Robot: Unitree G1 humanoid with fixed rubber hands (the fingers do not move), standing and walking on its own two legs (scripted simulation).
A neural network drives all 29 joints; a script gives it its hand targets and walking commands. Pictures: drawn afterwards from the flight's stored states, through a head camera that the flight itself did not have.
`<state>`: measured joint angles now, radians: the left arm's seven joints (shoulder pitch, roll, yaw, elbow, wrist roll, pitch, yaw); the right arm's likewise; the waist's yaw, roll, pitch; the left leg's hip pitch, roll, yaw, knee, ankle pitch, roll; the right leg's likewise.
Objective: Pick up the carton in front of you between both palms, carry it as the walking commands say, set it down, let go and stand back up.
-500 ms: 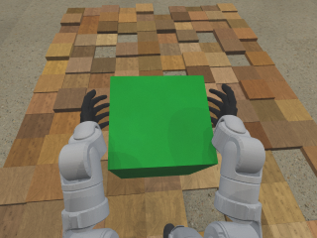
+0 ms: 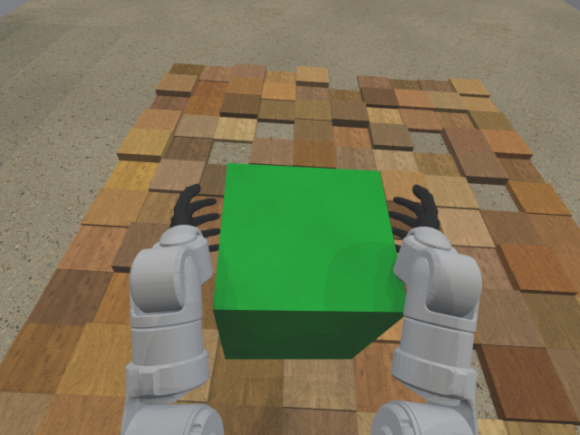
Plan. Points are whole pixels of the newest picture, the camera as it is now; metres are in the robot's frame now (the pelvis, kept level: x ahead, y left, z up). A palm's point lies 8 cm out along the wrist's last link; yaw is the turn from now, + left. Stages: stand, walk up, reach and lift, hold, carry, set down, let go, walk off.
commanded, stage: carry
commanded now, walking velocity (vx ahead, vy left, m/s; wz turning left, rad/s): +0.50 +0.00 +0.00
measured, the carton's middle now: (296, 272) +0.34 +0.01 +0.03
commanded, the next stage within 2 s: none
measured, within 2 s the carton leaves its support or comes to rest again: neither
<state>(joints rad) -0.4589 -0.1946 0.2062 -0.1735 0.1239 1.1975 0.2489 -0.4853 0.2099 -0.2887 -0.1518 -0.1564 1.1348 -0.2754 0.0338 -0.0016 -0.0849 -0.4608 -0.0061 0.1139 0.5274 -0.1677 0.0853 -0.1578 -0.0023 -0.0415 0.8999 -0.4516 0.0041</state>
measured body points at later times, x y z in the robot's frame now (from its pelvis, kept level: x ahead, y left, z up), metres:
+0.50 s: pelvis +0.33 +0.01 +0.00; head +0.36 +0.01 +0.45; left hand +0.65 +0.17 +0.09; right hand +0.66 -0.12 +0.10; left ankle +0.12 +0.06 -0.66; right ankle +0.44 -0.06 -0.72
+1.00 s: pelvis +0.66 +0.08 -0.01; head +0.68 +0.09 +0.44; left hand +1.00 +0.23 +0.09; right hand +1.00 -0.06 +0.10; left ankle +0.73 +0.15 -0.74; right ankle +0.48 -0.05 -0.65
